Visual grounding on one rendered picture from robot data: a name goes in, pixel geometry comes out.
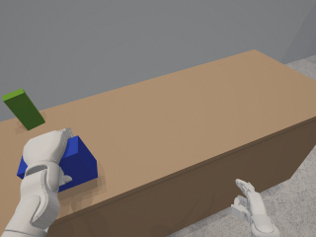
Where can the robot left forearm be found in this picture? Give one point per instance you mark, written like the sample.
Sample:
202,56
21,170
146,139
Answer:
39,205

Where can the robot right forearm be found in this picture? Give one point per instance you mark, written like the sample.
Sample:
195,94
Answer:
262,226

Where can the sponge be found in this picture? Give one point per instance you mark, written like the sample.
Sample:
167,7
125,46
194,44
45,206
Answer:
77,162

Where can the right robot hand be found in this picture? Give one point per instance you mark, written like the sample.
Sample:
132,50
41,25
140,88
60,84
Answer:
245,207

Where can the left robot hand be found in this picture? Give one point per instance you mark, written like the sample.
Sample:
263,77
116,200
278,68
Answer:
48,147

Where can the table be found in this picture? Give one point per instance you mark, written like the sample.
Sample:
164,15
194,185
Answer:
170,149

